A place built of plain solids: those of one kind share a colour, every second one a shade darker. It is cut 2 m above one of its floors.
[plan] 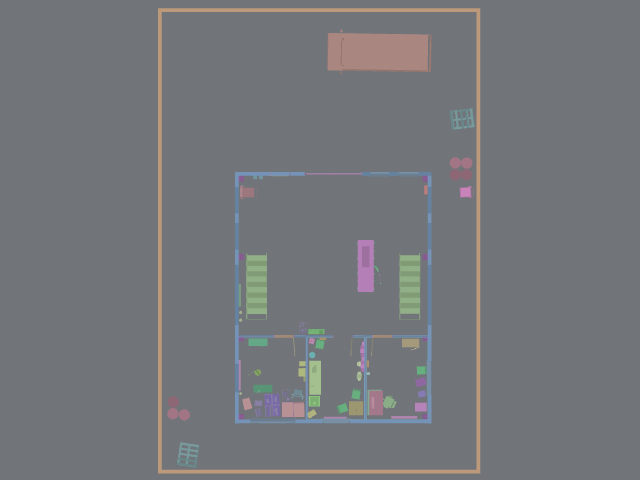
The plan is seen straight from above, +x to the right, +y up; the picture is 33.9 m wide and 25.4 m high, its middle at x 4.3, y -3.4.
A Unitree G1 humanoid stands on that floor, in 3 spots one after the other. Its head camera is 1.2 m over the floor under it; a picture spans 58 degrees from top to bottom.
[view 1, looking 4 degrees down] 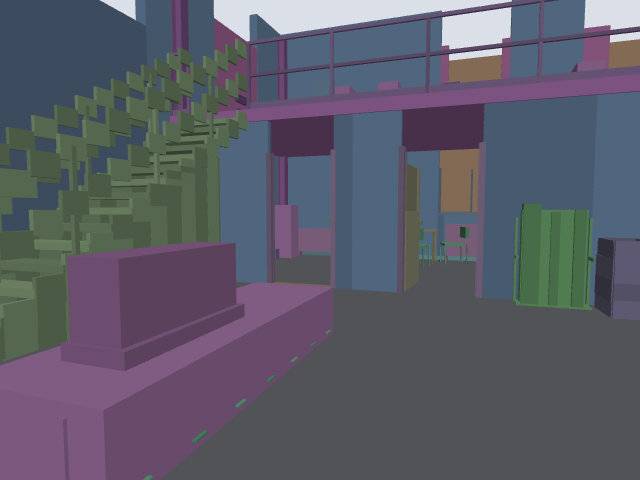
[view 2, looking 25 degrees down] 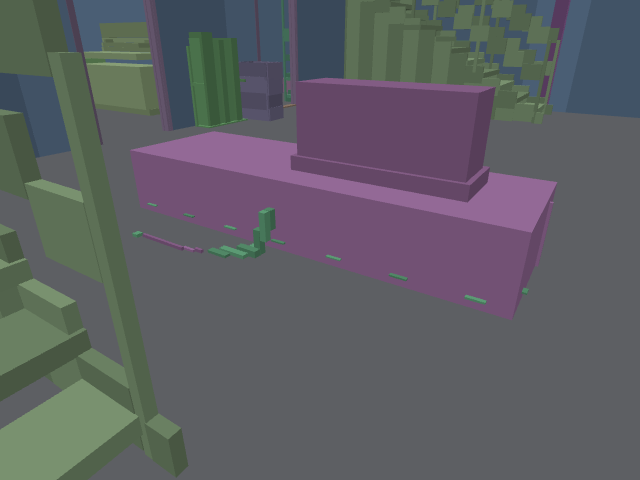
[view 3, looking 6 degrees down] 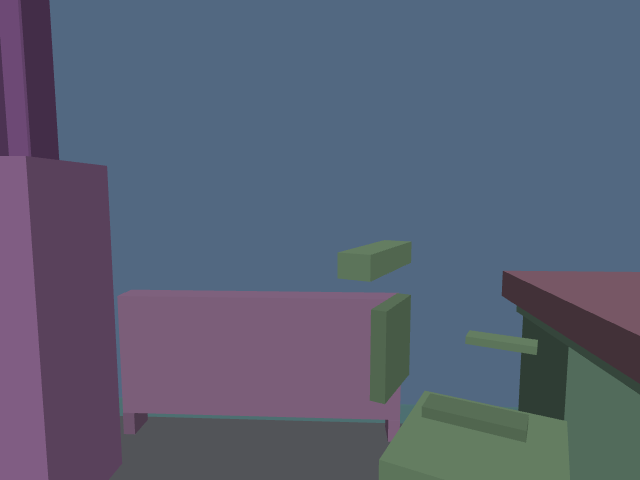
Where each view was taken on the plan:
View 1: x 5.00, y -2.20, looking -70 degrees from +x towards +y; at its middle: radiator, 11.21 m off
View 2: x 9.05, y -3.24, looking -147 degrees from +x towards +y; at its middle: bed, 2.50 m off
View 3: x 8.35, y -10.70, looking -87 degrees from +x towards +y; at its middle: wall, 2.22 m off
